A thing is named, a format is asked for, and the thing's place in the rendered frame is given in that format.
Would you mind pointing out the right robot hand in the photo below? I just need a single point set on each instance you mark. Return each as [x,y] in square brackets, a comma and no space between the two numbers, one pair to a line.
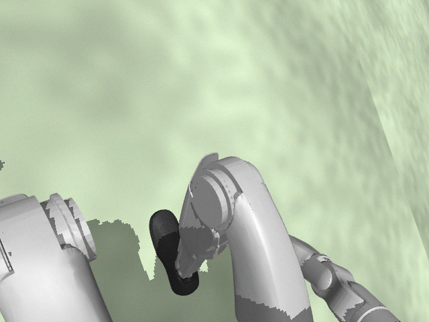
[303,250]

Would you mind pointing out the right robot foot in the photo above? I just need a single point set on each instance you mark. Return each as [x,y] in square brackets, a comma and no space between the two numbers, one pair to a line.
[164,231]

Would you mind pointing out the right robot arm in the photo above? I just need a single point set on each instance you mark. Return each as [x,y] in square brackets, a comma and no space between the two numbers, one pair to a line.
[348,300]

